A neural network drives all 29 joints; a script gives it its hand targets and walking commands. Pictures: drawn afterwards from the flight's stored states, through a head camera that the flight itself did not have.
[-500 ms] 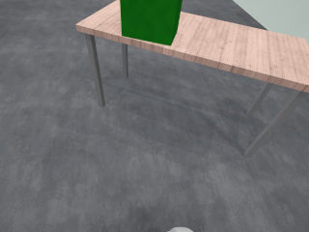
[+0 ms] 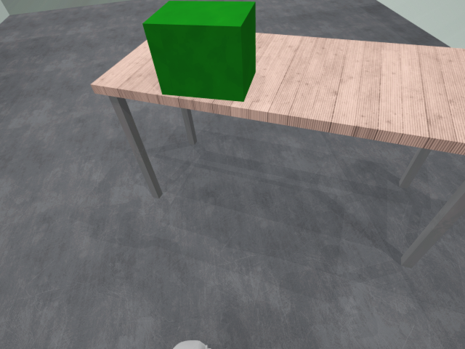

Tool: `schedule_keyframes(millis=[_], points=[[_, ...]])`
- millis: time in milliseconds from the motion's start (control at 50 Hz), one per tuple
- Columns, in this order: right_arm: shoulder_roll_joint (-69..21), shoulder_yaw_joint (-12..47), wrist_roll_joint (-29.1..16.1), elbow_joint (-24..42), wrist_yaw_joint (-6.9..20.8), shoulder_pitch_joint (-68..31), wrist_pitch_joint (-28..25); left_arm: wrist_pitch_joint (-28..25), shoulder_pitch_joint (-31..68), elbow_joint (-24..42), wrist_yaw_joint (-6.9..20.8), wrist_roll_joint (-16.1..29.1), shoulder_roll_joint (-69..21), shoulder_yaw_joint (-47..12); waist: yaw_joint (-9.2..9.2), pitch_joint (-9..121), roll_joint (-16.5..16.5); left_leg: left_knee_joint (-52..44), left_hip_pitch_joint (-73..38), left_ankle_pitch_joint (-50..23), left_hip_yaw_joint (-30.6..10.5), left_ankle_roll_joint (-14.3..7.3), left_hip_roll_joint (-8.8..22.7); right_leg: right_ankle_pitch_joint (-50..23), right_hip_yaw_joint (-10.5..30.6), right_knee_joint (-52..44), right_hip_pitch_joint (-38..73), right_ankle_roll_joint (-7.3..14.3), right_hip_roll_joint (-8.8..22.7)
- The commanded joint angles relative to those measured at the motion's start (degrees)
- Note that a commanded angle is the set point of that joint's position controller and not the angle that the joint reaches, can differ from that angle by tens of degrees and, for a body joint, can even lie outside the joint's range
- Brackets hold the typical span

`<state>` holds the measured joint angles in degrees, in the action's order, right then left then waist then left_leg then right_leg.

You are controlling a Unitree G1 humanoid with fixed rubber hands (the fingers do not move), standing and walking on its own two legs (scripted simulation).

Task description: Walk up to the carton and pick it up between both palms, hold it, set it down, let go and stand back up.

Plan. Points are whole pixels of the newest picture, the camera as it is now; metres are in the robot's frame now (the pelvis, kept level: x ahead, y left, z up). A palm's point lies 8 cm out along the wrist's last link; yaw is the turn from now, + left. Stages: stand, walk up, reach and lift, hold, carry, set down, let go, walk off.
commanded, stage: walk up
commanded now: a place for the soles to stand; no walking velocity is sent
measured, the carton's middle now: (206, 50) +0.98 +0.10 +0.07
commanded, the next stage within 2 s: none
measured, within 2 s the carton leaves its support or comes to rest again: neither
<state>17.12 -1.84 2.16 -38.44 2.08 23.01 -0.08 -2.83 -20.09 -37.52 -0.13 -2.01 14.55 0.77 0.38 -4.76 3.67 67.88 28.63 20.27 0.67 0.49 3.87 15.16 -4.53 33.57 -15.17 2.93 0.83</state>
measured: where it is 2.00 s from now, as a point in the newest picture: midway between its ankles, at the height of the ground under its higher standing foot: (243, 275)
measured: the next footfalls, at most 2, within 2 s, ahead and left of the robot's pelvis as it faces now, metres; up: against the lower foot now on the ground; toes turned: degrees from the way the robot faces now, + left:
left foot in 0.28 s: +0.24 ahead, +0.17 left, +0.00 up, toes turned +8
right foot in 0.68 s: +0.40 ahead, -0.09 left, +0.00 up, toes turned -2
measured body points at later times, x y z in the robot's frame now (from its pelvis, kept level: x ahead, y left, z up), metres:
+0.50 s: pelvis +0.18 +0.05 +0.00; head +0.20 +0.07 +0.45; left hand +0.24 +0.31 -0.13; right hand +0.28 -0.22 -0.10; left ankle +0.20 +0.16 -0.73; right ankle +0.22 -0.08 -0.67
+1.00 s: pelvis +0.35 +0.02 +0.00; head +0.37 +0.01 +0.45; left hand +0.36 +0.30 -0.11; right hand +0.48 -0.23 -0.11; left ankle +0.43 +0.17 -0.69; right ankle +0.36 -0.09 -0.73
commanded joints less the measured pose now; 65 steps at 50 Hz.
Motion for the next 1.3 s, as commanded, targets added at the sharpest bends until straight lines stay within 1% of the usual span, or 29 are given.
schedule_keyframes(millis=[0, 40, 80, 160, 200, 240, 260, 280, 300, 340, 400, 480, 580, 640, 660, 680, 700, 720, 780, 840, 980, 1060, 1080, 1100, 1120, 1140, 1160, 1220, 1280], points=[[3.61, -1.93, 0.19, 3.94, 0.71, 4.08, -0.63, -2.06, -1.05, 2.98, -0.41, 0.13, 9.87, 3.28, 0.01, -2.46, -11.05, -5.82, 6.32, -4.22, -3.15, 1.31, 2.78, 4.81, 17.43, -21.04, -0.95, 11.57, 15.23], [2.98, -1.92, 0.24, 4.64, 1.14, 1.70, -0.82, -2.27, -1.75, 2.21, -0.35, 0.01, 9.94, 3.21, 0.53, -2.95, -10.66, -13.08, 7.13, -6.44, -2.62, 1.37, 3.33, 6.18, 15.24, -21.54, 0.69, 11.48, 14.82], [2.55, -1.93, 0.28, 6.07, 1.45, -3.64, -1.24, -2.47, -5.18, 0.44, 0.15, -0.49, 11.43, 3.62, 3.04, -1.28, -9.13, -21.17, 5.72, -8.43, -1.67, 0.65, 3.06, 6.76, 13.30, -21.58, 4.03, 10.74, 15.40], [1.83, -2.75, 0.08, 7.42, 1.43, -7.27, -2.21, -1.73, -6.25, -0.70, 0.51, -0.26, 12.88, 3.56, 3.74, -2.81, -9.75, -28.98, -1.10, -10.36, 1.28, -1.46, 0.86, 5.52, 9.81, -19.86, 2.16, 9.91, 15.78], [2.23, -3.37, -0.01, 7.59, 0.95, -5.44, -2.90, -1.09, -5.88, -0.79, 0.67, -0.29, 13.20, 3.29, 2.02, -2.88, -8.63, -32.28, -6.87, -9.09, 2.37, -2.74, -0.67, 1.63, 8.36, -15.78, 0.71, 9.23, 16.15], [3.98, -4.26, 0.37, 5.56, -0.17, 3.29, -3.78, -0.49, -6.24, -0.54, 0.81, -0.21, 11.51, 2.14, -2.56, 0.19, -4.20, -35.59, -21.17, -7.88, 3.39, -3.99, -4.13, -4.09, 3.32, -2.81, -4.71, 6.38, 12.96], [7.18, -5.30, 1.03, 4.26, -0.99, 10.60, -4.14, -0.39, -7.73, 0.19, 0.82, -0.24, 8.06, 0.59, -5.97, 5.72, 3.13, -37.57, -31.17, -3.16, -5.46, -6.76, 0.96, -4.89, -1.85, 14.07, -9.49, 3.25, 8.55], [13.91, -6.34, 2.03, 5.02, -1.93, 13.98, -4.17, -0.37, -11.26, 2.42, 1.27, -0.13, 5.97, -0.65, -7.02, 11.76, 13.41, -45.34, -39.36, 8.94, -35.14, -14.72, 18.41, 11.38, -4.27, 33.86, -21.33, -1.48, 0.30], [14.32, -6.68, -0.22, 4.89, -2.70, 13.88, -3.53, 0.74, -5.97, 4.42, 0.95, -0.61, 11.01, 1.40, -8.27, 10.55, 6.75, -51.78, -36.27, 9.98, -44.41, -18.59, 21.51, 17.09, 3.81, 39.07, -25.23, -1.95, 0.12], [11.82, -5.10, -0.80, 4.86, -3.25, 8.11, -2.85, 1.47, -1.87, 5.48, 0.96, -0.19, 10.53, 1.68, -6.55, 1.92, 3.22, -49.90, -28.05, -0.76, -32.92, -19.42, 19.46, 12.61, 6.18, 44.72, -28.61, -2.44, 3.34], [8.50, -3.17, 0.02, 5.09, -2.64, 1.46, -3.44, 1.63, -6.91, 3.63, 1.73, -0.15, 8.77, 2.13, -1.94, 0.45, 3.05, -50.93, -16.82, -5.67, -19.14, -15.92, 14.12, 9.12, 7.53, 34.48, -19.49, -3.73, 5.43], [8.93, -2.84, -0.08, 3.41, -2.38, 1.41, -4.38, 1.62, -2.60, 4.42, 3.15, -0.04, 5.65, 1.87, -2.49, -0.80, 4.92, -52.03, -14.17, -8.09, -12.38, -16.12, 12.76, 5.51, 4.82, 18.71, -16.57, -4.25, 5.96], [10.48, -3.27, -0.42, 2.43, -1.55, 1.23, -3.93, 0.48, 1.22, 5.48, 3.48, -0.38, 5.12, 3.15, -2.43, -0.36, 3.37, -50.91, -8.96, 3.52, -8.59, -13.61, 11.49, -2.73, 1.52, 5.80, -5.61, -2.08, 3.10], [8.63, -2.32, -0.23, 2.10, -1.16, 0.42, -3.14, -0.37, -4.15, 4.23, 2.62, -0.16, 6.61, 4.39, 1.82, -0.38, -0.58, -42.59, -0.58, 7.91, -5.05, -10.67, 9.25, -5.12, 0.46, 1.25, 7.77, -0.73, 0.45], [6.61, -1.49, -0.11, 2.22, -1.05, 1.83, -2.94, -0.66, -8.31, 3.32, 2.06, -0.32, 8.48, 5.21, 3.75, 1.46, -5.15, -34.08, 1.99, 5.33, -2.10, -8.78, 7.01, -1.89, 2.22, 0.38, 13.77, 0.20, 0.51], [2.88, -0.08, -0.36, 3.19, -0.79, 4.35, -2.88, -0.97, -13.31, 2.96, 1.34, -0.94, 12.42, 6.45, 5.92, 6.16, -16.04, -16.71, 6.15, 4.51, 3.05, -5.56, 2.06, 11.33, 15.73, -5.12, 20.11, 2.98, 9.79], [1.98, 0.19, -0.58, 5.10, -0.58, 5.61, -2.16, -0.85, -14.22, 4.23, 0.34, -0.72, 17.32, 7.04, 5.49, 6.56, -21.03, -2.93, 12.27, 13.24, 4.37, -2.44, -3.66, 25.93, 41.28, -17.46, 19.38, 8.92, 23.11], [6.85, -1.36, 0.30, 5.96, -1.01, 2.83, -0.89, -0.13, -12.81, 3.34, -0.50, 0.16, 17.17, 6.99, 6.13, 3.44, -13.55, 2.95, 13.52, 13.20, -0.44, -1.69, -1.75, 29.83, 47.26, -21.61, 14.82, 14.25, 25.34], [6.68, -2.07, 0.45, 5.44, -0.99, 1.29, -0.85, -0.27, -6.93, 4.85, -0.99, 0.16, 13.04, 4.59, 3.93, -1.68, -10.15, 4.18, 13.62, 4.84, -3.46, -0.55, 1.31, 6.98, 30.66, -18.25, 9.22, 12.59, 20.23], [4.60, -1.98, 0.12, 4.37, 0.00, 4.31, -1.06, -0.67, -2.13, 4.49, -0.65, 0.06, 11.21, 3.66, 0.65, -0.73, -10.07, -3.00, 4.79, 1.06, -2.61, 0.79, 1.43, 0.00, 19.09, -18.10, 1.30, 11.03, 15.87], [1.98, -2.03, -0.27, 6.83, 0.87, -2.03, -1.81, -0.76, -2.59, 1.64, 0.04, 0.24, 13.18, 3.85, 1.49, -0.30, -13.93, -26.81, -5.89, -5.00, 1.32, 0.04, 0.23, 4.55, 10.35, -16.75, -2.65, 10.07, 13.18], [4.71, -3.93, 0.66, 5.14, -0.65, 4.99, -2.95, 0.44, -4.09, 1.10, 0.94, 0.41, 11.26, 2.48, -2.35, 3.10, -5.06, -34.51, -23.51, -8.43, 3.36, -2.40, -4.00, 7.87, 6.55, -3.55, -9.69, 6.20, 11.30], [6.86, -4.84, 1.10, 4.60, -1.24, 8.97, -3.31, 0.67, -5.44, 1.41, 1.24, 0.38, 9.07, 1.52, -4.14, 5.61, 0.75, -36.71, -29.55, -2.59, -2.06, -3.70, -1.16, 8.45, 3.29, 6.87, -13.19, 3.92, 8.28], [11.78, -6.10, 1.11, 5.10, -1.98, 12.39, -3.65, 0.81, -6.63, 3.16, 1.65, 0.51, 4.98, 0.14, -5.62, 7.54, 13.53, -46.08, -33.30, 12.67, -24.98, -8.13, 13.49, 14.77, -1.83, 25.86, -20.67, -0.35, 1.71], [15.37, -6.47, 0.53, 5.24, -2.96, 12.06, -2.96, 2.07, -5.66, 5.13, 1.26, -0.16, 7.69, 0.95, -5.78, 4.03, 10.86, -54.43, -30.03, 22.07, -42.14, -15.08, 21.92, 19.82, 2.06, 32.94, -27.64, -1.87, 0.28], [13.41, -5.93, -0.05, 4.90, -3.52, 10.71, -2.52, 3.10, -2.26, 5.37, 1.05, -0.59, 10.45, 2.12, -6.31, -0.03, 5.33, -55.42, -25.56, 23.12, -43.48, -18.24, 22.75, 18.11, 5.18, 37.25, -29.19, -2.38, 3.19], [11.57, -5.14, -0.17, 5.00, -3.64, 9.91, -2.81, 3.33, -0.25, 5.56, 1.06, -0.88, 10.81, 2.29, -6.32, -3.43, 3.09, -54.61, -23.41, 15.24, -39.31, -17.45, 21.71, 14.27, 6.44, 38.99, -30.59, -2.38, 4.15], [8.76, -3.56, 0.53, 5.57, -3.36, 4.09, -3.58, 2.57, -3.56, 3.98, 1.49, -0.21, 9.07, 2.21, -2.97, -2.78, 3.76, -52.07, -18.69, -3.81, -23.05, -15.34, 15.93, 8.67, 7.83, 33.69, -24.67, -3.59, 5.98], [8.33, -3.20, 0.40, 4.81, -2.83, 1.67, -4.22, 2.41, -3.01, 3.80, 2.45, 0.20, 6.72, 1.87, -1.68, -1.12, 4.69, -50.96, -16.60, -13.73, -14.33, -15.12, 13.13, 5.78, 5.78, 25.30, -20.10, -4.40, 5.75]])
